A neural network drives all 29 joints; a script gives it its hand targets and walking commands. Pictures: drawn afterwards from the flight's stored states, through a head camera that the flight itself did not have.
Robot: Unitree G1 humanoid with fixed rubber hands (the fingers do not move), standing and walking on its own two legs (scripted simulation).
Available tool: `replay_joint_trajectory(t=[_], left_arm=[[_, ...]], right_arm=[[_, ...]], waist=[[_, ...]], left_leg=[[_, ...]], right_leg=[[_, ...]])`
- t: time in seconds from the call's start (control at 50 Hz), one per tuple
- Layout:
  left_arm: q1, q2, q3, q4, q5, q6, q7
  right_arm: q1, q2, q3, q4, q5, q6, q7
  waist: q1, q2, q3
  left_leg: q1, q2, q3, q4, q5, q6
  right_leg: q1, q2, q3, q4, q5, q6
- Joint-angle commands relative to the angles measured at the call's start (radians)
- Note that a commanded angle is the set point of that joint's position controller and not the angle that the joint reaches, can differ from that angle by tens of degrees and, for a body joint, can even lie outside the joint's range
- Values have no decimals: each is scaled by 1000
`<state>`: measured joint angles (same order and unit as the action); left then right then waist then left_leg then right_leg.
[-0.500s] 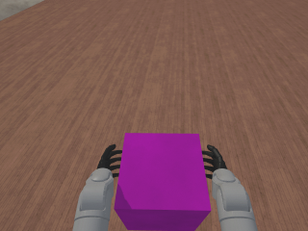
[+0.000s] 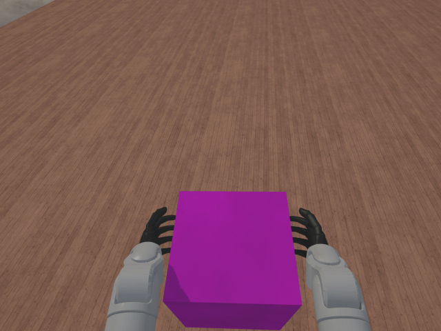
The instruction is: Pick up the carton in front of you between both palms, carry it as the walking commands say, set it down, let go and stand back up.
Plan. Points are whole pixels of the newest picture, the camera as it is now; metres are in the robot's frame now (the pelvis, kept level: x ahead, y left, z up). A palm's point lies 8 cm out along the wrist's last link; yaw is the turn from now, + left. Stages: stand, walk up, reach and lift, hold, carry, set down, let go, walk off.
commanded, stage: hold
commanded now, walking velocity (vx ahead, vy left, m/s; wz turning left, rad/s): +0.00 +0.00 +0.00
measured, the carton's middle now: (232, 264) +0.30 -0.01 -0.07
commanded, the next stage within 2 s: set down in 0.42 s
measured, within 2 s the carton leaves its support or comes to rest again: neither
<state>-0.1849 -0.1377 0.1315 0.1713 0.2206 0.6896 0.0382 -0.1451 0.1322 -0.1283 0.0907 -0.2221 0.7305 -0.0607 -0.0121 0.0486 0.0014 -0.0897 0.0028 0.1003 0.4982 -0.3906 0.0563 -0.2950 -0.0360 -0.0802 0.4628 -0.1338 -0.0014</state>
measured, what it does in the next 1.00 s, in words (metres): shifts its weight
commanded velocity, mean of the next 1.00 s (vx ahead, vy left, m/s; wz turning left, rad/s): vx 0.00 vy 0.00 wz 0.00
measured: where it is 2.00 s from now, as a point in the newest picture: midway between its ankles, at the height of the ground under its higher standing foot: outside the picture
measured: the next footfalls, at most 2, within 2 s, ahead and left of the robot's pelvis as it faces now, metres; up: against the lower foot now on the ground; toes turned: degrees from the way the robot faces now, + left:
none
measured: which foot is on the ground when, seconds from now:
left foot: down 0.00-1.00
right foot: down 0.00-1.00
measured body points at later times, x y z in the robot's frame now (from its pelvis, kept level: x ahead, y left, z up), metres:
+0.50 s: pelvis -0.03 -0.05 +0.00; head -0.07 -0.08 +0.45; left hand +0.25 +0.13 +0.03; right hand +0.28 -0.17 +0.03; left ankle -0.07 +0.08 -0.74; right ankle +0.06 -0.16 -0.74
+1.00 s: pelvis -0.07 -0.07 -0.05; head +0.11 -0.06 +0.37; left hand +0.30 +0.17 -0.11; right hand +0.35 -0.13 -0.12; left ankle -0.07 +0.08 -0.73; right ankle +0.06 -0.16 -0.73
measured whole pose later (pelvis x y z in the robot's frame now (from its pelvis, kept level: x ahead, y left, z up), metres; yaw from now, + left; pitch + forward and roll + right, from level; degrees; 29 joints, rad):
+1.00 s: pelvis -0.07 -0.07 -0.05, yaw +11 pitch +18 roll +1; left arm -0.73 -0.11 0.56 0.73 0.44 0.23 -0.04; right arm -0.68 0.21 -0.52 0.61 -0.44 0.27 -0.10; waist 0.01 0.05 0.08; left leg -0.81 -0.07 -0.14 0.89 -0.39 -0.05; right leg -0.93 0.06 0.09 0.82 -0.20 0.01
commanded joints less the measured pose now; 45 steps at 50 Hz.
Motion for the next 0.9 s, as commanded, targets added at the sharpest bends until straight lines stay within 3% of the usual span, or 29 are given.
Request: replay_joint_trajectory(t=[0.0,0.02,0.06,0.12,0.14,0.16,0.26,0.28,0.3,0.34,0.38,0.42,0.44,0.48,0.5,0.52,0.54,0.56,0.62,0.64,0.66,0.7,0.72,0.74,0.76,0.82,0.84,0.86,0.88], left_arm=[[-385,-858,-535,-101,-241,-79,-227],[-367,-845,-501,-68,-221,-73,-220],[-342,-836,-446,17,-200,-65,-230],[-467,-892,-513,-5,-245,-72,-249],[-445,-916,-511,21,-243,-66,-255],[-486,-892,-517,-29,-245,-75,-257],[-534,-939,-492,69,-243,-64,-282],[-531,-946,-473,68,-236,-65,-287],[-553,-947,-493,60,-241,-65,-286],[-554,-945,-477,43,-234,-69,-295],[-544,-946,-419,126,-201,-60,-302],[-594,-957,-415,140,-212,-68,-309],[-551,-953,-418,121,-198,-67,-316],[-676,-927,-350,207,-171,-81,-337],[-723,-898,-320,255,-142,-101,-345],[-786,-925,-329,247,-159,-120,-347],[-843,-896,-273,285,-114,-144,-360],[-857,-916,-229,374,-97,-150,-372],[-906,-812,-61,489,12,-197,-368],[-984,-793,-40,512,11,-217,-359],[-946,-760,26,548,52,-229,-346],[-958,-709,106,604,90,-243,-327],[-985,-687,141,611,124,-252,-314],[-956,-656,196,645,160,-258,-304],[-962,-626,218,649,179,-270,-293],[-961,-555,240,650,205,-342,-276],[-993,-572,229,661,191,-356,-268],[-927,-579,260,662,213,-384,-271],[-959,-562,224,642,196,-410,-273]], right_arm=[[-432,872,605,-160,294,-83,246],[-392,856,587,-121,265,-78,235],[-413,836,557,-90,242,-66,231],[-431,897,547,-51,247,-78,237],[-458,904,559,-41,254,-75,245],[-428,920,539,-18,235,-78,253],[-494,935,534,42,227,-64,265],[-530,940,541,6,229,-64,266],[-518,966,546,53,245,-64,274],[-533,988,544,31,247,-61,283],[-584,976,528,71,235,-48,287],[-541,970,519,108,221,-48,289],[-570,998,512,78,230,-45,292],[-639,1017,467,154,216,-50,293],[-753,1046,455,190,233,-59,297],[-747,1081,454,227,215,-71,300],[-809,1093,430,276,203,-82,296],[-818,1073,378,316,174,-92,291],[-905,1025,217,455,110,-129,275],[-893,1016,162,511,81,-132,253],[-918,981,112,503,63,-155,239],[-932,920,42,527,6,-178,204],[-956,896,-7,575,-8,-188,188],[-941,829,-75,583,-51,-206,184],[-964,800,-94,602,-61,-223,175],[-939,741,-145,604,-118,-305,159],[-946,703,-149,605,-137,-338,151],[-952,667,-153,601,-153,-372,144],[-885,686,-169,642,-166,-393,140]], waist=[[15,-2,-352],[30,32,-328],[40,11,-235],[-21,33,-292],[0,38,-289],[-6,-10,-273],[-18,-7,-192],[16,-15,-237],[4,25,-242],[1,-37,-248],[45,-45,-176],[-20,3,-198],[18,-56,-175],[-6,-47,-135],[36,-40,-138],[10,-65,-143],[24,-72,-201],[3,-79,-187],[55,-98,-144],[14,-96,-134],[45,-63,-134],[19,-88,-137],[34,-48,-118],[13,-40,-140],[38,-35,-121],[15,-88,-227],[-2,-44,-249],[18,-26,-247],[-12,-59,-325]], left_leg=[[2,-16,-243,-103,851,-48],[-46,-22,-233,-134,796,-62],[-50,-30,-235,-171,639,-58],[-3,-44,-233,-151,704,-74],[3,-38,-231,-157,668,-78],[-37,-31,-245,-166,616,-71],[-159,-41,-231,-189,418,-51],[-165,-44,-230,-190,409,-48],[-178,-53,-226,-186,369,-47],[-184,-54,-230,-201,280,-33],[-286,-44,-225,-235,164,-13],[-324,-48,-219,-229,108,-19],[-298,-49,-219,-240,95,-10],[-389,-48,-207,-205,-19,11],[-415,-46,-202,-203,-85,15],[-393,-47,-201,-178,-83,13],[-360,-70,-174,-105,-50,1],[-358,-76,-166,-108,-30,2],[-424,-69,-192,-70,-79,17],[-467,-66,-185,-31,-116,15],[-486,-67,-189,-34,-96,18],[-496,-72,-182,7,-109,17],[-535,-74,-175,53,-67,8],[-567,-64,-192,35,-98,5],[-605,-75,-182,72,-87,0],[-661,-97,-167,143,-2,-5],[-708,-109,-155,158,-10,-20],[-783,-123,-147,181,29,-35],[-771,-124,-137,201,19,-37]], right_leg=[[434,134,181,-16,503,-5],[500,121,189,-37,518,-4],[417,136,170,-53,338,-7],[394,143,179,-58,372,-2],[390,153,155,-48,298,1],[409,152,161,-50,276,-7],[420,138,155,-66,182,-12],[448,144,139,-54,187,-6],[476,131,152,-53,199,-10],[494,130,150,-54,157,-1],[514,131,143,-45,91,11],[574,98,173,-65,83,-3],[538,115,160,-69,36,12],[541,92,180,-69,-114,12],[564,88,197,-72,-202,30],[519,83,207,-74,-238,32],[492,57,242,-109,-321,35],[446,64,230,-105,-278,38],[414,66,234,-72,-361,39],[418,56,266,-67,-418,34],[386,62,267,-51,-391,39],[314,69,249,-26,-404,43],[286,58,265,-17,-371,38],[261,78,232,26,-359,33],[204,81,231,45,-348,31],[107,111,199,153,-187,34],[78,120,177,190,-147,20],[48,115,177,214,-67,20],[38,125,172,239,-11,23]])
